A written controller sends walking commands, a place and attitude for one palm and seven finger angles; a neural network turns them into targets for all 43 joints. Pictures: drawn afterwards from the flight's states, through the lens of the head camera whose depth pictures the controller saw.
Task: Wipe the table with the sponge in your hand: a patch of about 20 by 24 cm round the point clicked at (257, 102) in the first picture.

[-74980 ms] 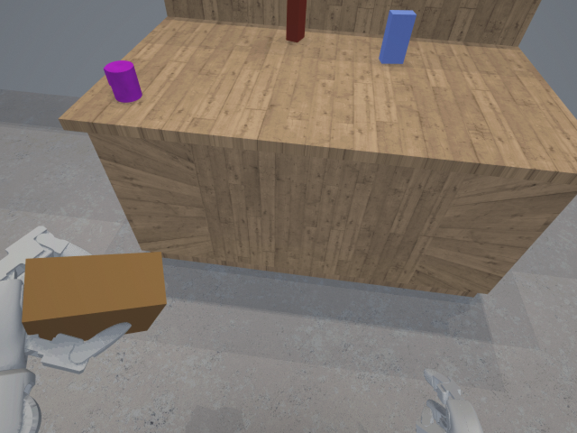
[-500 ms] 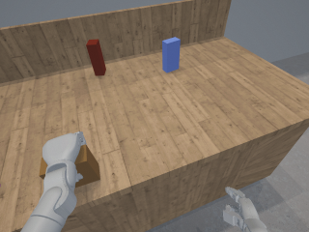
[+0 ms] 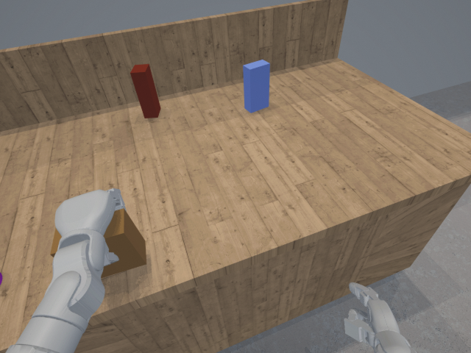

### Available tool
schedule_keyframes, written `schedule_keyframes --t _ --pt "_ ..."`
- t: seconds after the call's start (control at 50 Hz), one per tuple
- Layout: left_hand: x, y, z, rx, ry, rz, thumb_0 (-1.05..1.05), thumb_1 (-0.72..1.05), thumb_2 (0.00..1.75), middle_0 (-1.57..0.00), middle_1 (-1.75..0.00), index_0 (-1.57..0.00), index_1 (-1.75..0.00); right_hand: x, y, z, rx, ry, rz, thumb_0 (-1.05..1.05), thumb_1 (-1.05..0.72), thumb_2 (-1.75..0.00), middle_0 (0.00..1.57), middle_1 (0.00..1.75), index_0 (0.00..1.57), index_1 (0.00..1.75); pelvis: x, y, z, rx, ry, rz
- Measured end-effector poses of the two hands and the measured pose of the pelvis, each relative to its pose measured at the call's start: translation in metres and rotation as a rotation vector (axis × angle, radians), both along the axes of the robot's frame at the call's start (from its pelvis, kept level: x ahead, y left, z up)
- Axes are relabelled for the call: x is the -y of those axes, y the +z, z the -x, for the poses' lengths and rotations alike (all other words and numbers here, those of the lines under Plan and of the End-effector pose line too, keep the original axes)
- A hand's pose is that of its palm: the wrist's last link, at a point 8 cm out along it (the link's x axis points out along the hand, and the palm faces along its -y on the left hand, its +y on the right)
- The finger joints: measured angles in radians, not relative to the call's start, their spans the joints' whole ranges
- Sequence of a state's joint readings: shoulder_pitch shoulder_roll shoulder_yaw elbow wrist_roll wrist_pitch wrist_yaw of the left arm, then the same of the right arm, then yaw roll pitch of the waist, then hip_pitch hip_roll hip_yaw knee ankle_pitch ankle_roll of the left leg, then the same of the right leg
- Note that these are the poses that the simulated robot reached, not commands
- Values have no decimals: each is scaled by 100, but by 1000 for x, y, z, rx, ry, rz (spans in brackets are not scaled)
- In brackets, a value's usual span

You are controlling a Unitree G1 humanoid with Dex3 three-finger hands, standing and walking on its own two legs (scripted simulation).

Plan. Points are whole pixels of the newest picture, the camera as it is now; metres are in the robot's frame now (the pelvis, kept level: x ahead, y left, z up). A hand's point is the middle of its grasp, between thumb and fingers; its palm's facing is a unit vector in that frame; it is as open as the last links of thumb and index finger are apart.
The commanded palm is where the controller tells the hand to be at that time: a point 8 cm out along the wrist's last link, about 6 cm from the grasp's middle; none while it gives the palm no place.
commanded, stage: lift the sponge slowly off the table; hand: left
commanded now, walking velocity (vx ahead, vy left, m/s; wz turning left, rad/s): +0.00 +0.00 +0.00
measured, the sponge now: (107, 251) +0.27 +0.29 +0.02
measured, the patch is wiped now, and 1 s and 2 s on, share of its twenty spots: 0.95 0.95 0.95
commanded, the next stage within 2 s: bring the sponge back beside the body in 0.88 s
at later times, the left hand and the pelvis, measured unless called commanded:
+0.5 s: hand (103, 216) +0.29 +0.27 +0.11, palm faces +0.05 -0.09 -0.99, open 9.5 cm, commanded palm +0.26 +0.28 +0.18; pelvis -0.01 -0.01 +0.00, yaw +0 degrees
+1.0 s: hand (96, 211) +0.29 +0.28 +0.12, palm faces +0.03 -0.09 -1.00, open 9.5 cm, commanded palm +0.25 +0.28 +0.20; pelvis -0.01 -0.01 +0.00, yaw +0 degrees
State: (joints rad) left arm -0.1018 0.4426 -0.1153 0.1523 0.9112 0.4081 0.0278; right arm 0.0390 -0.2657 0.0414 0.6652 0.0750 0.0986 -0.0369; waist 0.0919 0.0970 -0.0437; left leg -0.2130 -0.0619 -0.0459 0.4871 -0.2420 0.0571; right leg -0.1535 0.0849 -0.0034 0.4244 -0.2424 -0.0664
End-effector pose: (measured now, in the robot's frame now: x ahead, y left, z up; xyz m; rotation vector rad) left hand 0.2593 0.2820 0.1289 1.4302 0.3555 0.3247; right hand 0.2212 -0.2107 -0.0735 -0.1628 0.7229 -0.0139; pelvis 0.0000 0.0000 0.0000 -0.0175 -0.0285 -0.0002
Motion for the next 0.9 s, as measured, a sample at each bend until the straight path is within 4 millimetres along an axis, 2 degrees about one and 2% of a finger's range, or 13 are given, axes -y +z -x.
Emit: schedule_keyframes --t 0.3,0.42,0.56,0.72,0.9 --pt "-2 20 1 19 33 -20 0 -48 105 -79 -141 -82 -140 12 -4 11 -10 -14 -10 2 -90 -89 20 30 20 30 9 1 5 12 -4 -7" --pt "4 24 -2 13 1 -20 0 -48 105 -79 -141 -82 -140 13 -2 9 5 -10 -3 2 -90 -89 20 30 20 30 11 1 7 18 0 -8" --pt "14 41 -5 75 -33 -28 0 -48 105 -79 -140 -82 -140 11 1 3 26 -1 -16 2 -90 -89 20 30 20 30 12 2 6 23 -7 -10" --pt "4 50 -10 60 46 -28 0 -48 105 -79 -141 -81 -140 8 5 -2 32 9 -29 2 -90 -89 20 30 20 30 13 2 7 21 -8 -13" --pt "0 52 -6 34 19 -24 -1 -48 105 -79 -141 -81 -140 10 8 -4 40 14 -10 2 -90 -89 20 30 20 30 12 2 6 26 -2 -10"
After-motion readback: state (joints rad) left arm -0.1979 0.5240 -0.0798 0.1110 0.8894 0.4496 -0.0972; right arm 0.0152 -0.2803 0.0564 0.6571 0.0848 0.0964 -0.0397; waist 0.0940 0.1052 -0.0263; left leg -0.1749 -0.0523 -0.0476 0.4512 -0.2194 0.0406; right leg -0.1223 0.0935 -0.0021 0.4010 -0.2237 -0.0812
